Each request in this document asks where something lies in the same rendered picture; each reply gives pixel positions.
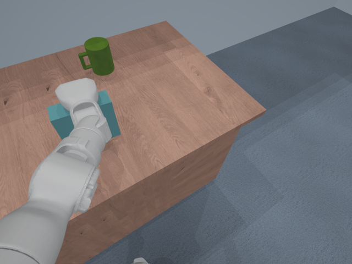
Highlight left robot upper arm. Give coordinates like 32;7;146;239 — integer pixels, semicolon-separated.
0;152;100;264

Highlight table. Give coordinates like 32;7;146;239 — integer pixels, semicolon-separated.
0;21;266;264

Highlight sponge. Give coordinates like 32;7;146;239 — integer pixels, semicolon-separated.
47;90;121;140

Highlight robot left hand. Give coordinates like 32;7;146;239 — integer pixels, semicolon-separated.
55;78;98;111

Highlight robot left forearm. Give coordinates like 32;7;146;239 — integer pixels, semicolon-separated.
29;100;112;198

